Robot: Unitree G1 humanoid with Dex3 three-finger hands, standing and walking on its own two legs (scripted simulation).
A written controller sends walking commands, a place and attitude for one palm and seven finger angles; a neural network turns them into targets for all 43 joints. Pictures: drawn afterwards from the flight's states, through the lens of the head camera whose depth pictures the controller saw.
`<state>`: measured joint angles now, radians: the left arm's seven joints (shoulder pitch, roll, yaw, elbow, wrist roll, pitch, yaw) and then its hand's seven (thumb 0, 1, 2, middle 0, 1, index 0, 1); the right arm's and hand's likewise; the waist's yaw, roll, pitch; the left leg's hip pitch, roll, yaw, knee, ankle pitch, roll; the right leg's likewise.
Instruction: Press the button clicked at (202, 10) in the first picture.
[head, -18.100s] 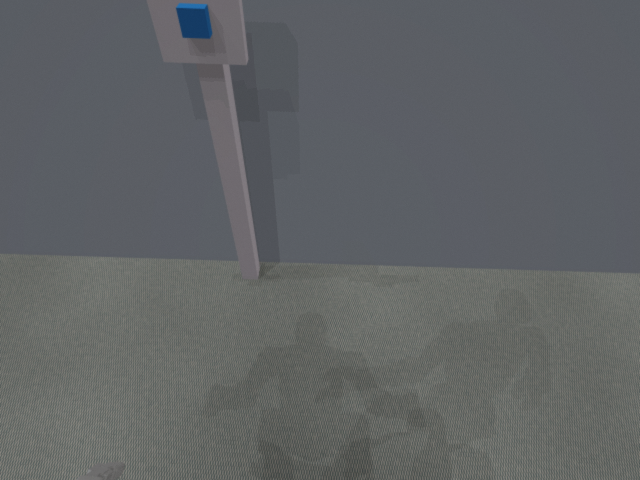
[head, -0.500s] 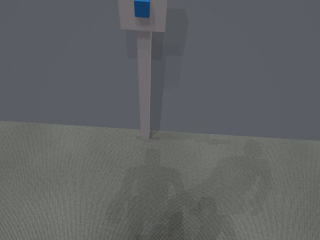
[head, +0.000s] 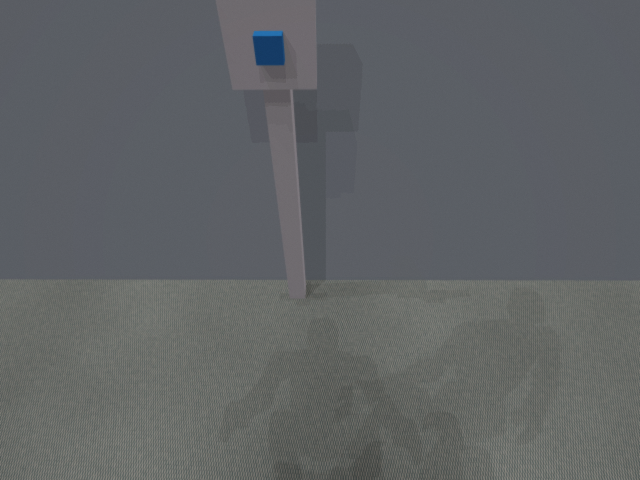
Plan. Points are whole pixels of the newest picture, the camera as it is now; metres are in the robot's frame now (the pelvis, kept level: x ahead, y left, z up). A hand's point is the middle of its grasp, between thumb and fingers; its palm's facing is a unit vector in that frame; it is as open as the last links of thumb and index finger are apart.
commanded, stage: let the arm hang, fingers relaxed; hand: left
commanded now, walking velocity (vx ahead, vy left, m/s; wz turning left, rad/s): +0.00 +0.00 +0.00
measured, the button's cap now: (269, 47) +0.82 +0.14 +0.17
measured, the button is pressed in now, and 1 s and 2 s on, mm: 0 0 0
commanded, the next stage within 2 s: stand and wait in 0.22 s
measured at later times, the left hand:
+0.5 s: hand out of the picture +0.10 +0.23 -0.15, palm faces -0.03 -0.94 -0.35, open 7.4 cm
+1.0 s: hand out of the picture +0.12 +0.21 -0.15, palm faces -0.03 -0.94 -0.34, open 7.4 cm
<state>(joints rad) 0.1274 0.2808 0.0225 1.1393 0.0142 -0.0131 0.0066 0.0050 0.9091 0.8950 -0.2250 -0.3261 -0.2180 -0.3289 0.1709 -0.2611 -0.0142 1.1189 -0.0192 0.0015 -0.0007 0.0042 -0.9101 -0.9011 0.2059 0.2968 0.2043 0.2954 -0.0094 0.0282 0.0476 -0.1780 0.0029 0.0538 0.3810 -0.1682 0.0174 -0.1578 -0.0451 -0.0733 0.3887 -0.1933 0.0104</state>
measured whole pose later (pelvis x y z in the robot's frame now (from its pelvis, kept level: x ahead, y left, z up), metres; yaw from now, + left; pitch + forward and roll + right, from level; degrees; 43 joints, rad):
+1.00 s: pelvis +0.04 -0.03 +0.00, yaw -1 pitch -1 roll +0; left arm 0.09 0.31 0.02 1.14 0.01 -0.03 0.01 0.01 0.91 0.89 -0.21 -0.30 -0.20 -0.30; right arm 0.11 -0.33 0.00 1.12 -0.02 0.00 0.00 0.00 -0.91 -0.90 0.21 0.30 0.20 0.30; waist -0.01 0.03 0.05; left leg -0.09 0.05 0.06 0.29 -0.18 -0.03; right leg -0.08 0.00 -0.07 0.30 -0.20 -0.03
